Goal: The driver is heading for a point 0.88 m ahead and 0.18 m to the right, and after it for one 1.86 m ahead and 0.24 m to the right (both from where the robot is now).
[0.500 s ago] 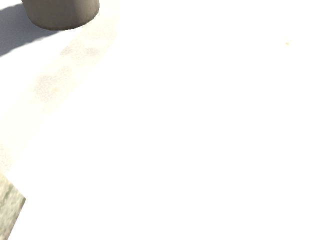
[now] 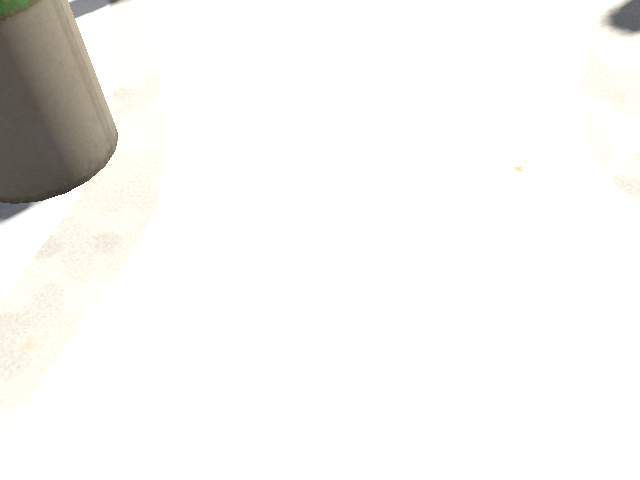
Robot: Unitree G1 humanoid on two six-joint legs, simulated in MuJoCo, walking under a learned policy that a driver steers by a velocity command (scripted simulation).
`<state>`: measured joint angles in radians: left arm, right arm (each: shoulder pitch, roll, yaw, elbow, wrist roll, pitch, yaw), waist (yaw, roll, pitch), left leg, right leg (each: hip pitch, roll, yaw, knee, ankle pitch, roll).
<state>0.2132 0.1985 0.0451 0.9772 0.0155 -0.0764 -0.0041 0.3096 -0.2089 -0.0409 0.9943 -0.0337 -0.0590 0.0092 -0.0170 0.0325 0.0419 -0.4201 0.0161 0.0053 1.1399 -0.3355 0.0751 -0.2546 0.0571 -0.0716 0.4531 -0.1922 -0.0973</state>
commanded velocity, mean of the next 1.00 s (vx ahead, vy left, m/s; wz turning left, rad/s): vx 0.50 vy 0.00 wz -0.22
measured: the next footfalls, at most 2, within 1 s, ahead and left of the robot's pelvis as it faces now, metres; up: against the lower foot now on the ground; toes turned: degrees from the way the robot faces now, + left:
left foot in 0.38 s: +0.36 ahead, +0.12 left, +0.00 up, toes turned +4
right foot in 0.94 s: +0.62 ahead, -0.07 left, +0.00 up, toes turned -19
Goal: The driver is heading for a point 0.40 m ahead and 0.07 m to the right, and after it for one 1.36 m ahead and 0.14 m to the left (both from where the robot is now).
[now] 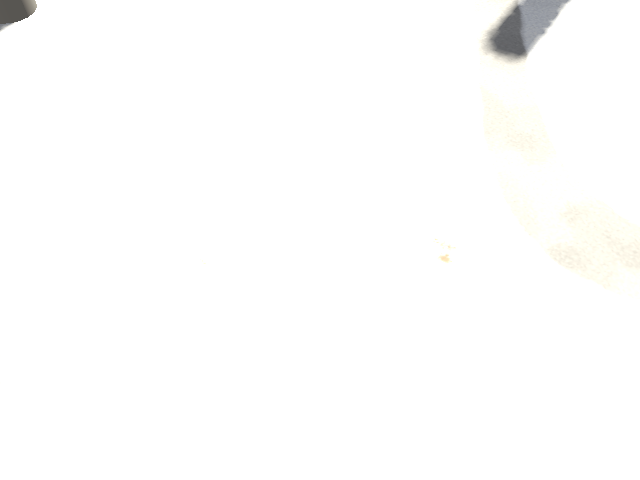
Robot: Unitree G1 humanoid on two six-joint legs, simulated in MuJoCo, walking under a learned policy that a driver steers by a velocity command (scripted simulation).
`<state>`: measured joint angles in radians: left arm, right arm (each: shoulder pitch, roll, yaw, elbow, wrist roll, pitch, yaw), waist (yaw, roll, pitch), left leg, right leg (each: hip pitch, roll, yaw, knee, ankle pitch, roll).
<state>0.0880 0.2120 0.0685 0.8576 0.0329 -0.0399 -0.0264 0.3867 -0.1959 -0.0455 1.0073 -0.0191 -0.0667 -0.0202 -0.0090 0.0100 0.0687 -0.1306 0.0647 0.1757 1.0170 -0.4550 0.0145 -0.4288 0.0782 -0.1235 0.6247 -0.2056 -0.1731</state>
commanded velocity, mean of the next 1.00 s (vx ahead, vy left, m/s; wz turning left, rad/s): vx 0.50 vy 0.00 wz -0.06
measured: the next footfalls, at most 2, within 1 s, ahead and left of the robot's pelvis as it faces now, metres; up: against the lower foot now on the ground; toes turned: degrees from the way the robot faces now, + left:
left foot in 0.52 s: +0.47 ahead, +0.05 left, +0.00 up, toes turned -12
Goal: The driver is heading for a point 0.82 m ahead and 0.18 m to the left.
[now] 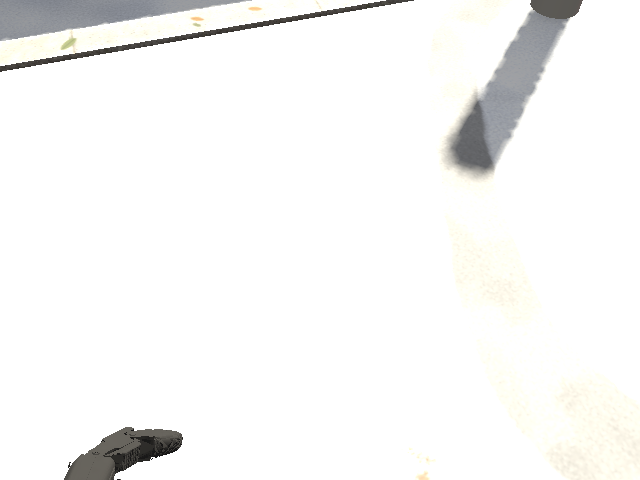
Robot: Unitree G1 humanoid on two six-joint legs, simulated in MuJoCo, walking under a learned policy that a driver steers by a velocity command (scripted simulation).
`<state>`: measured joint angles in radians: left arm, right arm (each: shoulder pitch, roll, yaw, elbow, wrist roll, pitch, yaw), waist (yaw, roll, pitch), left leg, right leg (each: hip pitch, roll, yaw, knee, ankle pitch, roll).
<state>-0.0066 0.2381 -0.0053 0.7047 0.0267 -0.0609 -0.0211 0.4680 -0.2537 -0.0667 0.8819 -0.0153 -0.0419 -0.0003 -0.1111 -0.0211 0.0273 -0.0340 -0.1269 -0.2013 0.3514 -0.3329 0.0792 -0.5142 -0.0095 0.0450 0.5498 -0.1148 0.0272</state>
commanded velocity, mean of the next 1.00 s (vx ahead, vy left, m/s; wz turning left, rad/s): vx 0.50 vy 0.00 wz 0.43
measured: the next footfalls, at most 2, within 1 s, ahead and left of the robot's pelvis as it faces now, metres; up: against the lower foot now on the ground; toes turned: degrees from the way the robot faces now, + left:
right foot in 0.04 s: +0.17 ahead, -0.12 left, +0.00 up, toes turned +4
left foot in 0.56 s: +0.38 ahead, +0.16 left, +0.00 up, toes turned +25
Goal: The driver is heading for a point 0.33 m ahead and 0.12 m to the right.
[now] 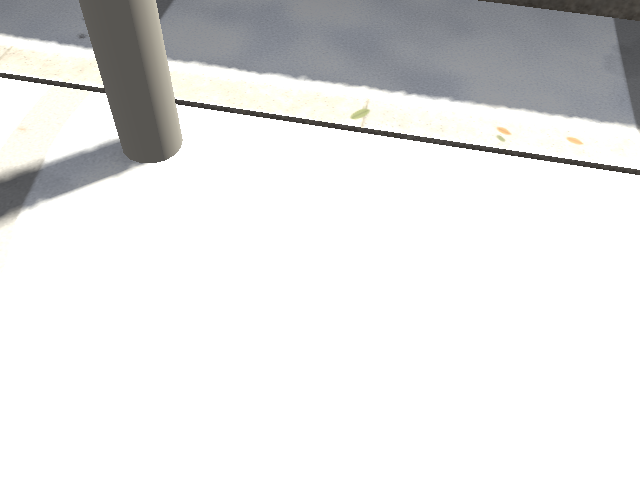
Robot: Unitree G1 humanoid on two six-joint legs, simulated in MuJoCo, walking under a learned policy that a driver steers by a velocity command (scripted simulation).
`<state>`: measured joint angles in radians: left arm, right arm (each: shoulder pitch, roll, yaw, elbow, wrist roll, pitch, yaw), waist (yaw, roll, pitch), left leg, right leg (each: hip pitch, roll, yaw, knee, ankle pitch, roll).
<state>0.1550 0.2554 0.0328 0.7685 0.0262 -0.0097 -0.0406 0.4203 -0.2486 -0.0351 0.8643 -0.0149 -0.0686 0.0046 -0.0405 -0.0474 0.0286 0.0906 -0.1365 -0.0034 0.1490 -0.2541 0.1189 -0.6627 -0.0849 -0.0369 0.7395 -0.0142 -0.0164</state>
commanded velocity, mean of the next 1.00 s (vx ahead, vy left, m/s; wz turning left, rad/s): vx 0.20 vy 0.00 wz -0.13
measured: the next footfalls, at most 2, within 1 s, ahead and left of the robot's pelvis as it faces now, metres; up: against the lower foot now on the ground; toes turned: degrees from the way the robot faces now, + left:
right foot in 0.14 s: +0.25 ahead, -0.10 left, +0.00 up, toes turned -7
left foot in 0.64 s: +0.40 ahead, +0.05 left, +0.00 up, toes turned -9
